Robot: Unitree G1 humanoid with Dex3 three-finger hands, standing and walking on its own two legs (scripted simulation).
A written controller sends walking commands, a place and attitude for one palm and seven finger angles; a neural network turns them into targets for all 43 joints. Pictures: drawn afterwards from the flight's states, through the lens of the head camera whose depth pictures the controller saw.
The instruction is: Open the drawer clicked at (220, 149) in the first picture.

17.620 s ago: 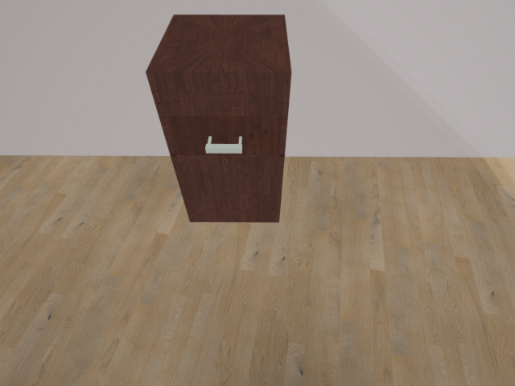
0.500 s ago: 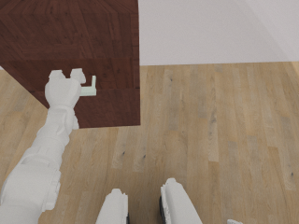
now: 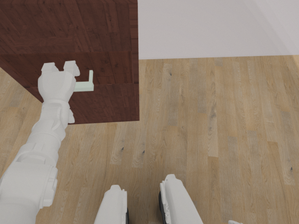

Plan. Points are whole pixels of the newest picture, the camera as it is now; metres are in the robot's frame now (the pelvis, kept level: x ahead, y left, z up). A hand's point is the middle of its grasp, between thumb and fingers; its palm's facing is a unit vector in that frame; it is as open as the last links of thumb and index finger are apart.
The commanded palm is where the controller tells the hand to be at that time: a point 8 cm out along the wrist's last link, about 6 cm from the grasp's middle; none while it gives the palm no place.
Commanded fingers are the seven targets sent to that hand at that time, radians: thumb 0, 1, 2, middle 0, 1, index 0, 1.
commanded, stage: re-aim the fingers above the handle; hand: left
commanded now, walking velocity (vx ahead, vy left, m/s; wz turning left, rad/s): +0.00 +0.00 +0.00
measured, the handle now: (74, 80) +0.57 +0.22 -0.10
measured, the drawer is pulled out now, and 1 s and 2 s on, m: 0.00 0.00 0.00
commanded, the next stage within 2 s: lower the fingers behind the handle in 1.04 s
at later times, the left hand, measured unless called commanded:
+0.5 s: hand (62, 97) +0.47 +0.22 -0.04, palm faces +0.02 -0.01 -1.00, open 13.8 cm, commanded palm +0.45 +0.22 +0.01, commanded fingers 0.00 -0.50 0.30 -0.30 -1.20 -0.30 -1.20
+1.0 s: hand (60, 100) +0.47 +0.23 -0.05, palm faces -0.01 +0.02 -1.00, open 13.8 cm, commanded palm +0.45 +0.22 +0.00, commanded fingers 0.00 -0.50 0.30 -0.30 -1.20 -0.30 -1.20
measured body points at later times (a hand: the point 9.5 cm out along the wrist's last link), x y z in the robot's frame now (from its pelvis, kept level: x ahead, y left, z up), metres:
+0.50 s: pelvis +0.00 +0.00 +0.00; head +0.16 +0.00 +0.42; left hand +0.47 +0.22 +0.01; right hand +0.06 -0.27 -0.14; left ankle +0.00 +0.12 -0.60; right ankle +0.06 -0.12 -0.60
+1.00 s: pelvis -0.01 +0.00 -0.01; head +0.16 -0.01 +0.41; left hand +0.46 +0.23 +0.00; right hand +0.04 -0.28 -0.15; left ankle +0.00 +0.12 -0.60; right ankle +0.06 -0.12 -0.60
